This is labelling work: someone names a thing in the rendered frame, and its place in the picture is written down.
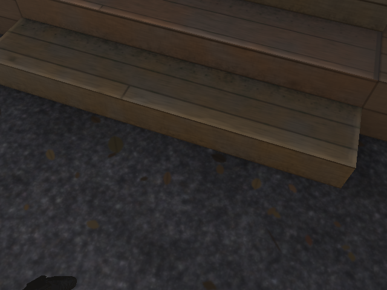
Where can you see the left robot hand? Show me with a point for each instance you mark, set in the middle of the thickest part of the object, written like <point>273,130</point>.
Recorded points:
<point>52,283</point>

